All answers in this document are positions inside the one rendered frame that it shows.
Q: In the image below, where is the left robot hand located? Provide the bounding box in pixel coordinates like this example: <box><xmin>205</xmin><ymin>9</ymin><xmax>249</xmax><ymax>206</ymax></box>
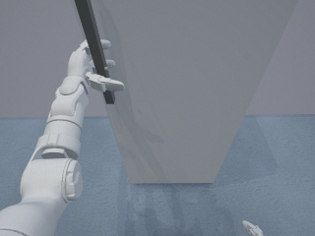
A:
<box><xmin>67</xmin><ymin>39</ymin><xmax>125</xmax><ymax>92</ymax></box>

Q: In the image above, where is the fridge door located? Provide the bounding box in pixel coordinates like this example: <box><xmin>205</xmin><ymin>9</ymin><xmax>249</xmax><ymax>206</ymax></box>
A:
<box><xmin>72</xmin><ymin>0</ymin><xmax>298</xmax><ymax>184</ymax></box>

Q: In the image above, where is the right robot hand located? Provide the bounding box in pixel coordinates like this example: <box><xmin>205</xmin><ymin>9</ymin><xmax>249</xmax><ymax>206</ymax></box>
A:
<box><xmin>242</xmin><ymin>220</ymin><xmax>264</xmax><ymax>236</ymax></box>

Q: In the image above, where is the robot left forearm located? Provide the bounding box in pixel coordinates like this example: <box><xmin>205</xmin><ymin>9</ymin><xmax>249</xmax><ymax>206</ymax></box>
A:
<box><xmin>20</xmin><ymin>75</ymin><xmax>90</xmax><ymax>199</ymax></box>

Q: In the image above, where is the left robot upper arm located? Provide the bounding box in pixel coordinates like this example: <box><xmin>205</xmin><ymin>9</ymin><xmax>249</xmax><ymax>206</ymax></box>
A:
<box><xmin>0</xmin><ymin>158</ymin><xmax>83</xmax><ymax>236</ymax></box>

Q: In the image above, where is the handle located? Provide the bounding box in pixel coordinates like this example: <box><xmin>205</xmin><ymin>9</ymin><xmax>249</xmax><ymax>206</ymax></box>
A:
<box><xmin>74</xmin><ymin>0</ymin><xmax>115</xmax><ymax>104</ymax></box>

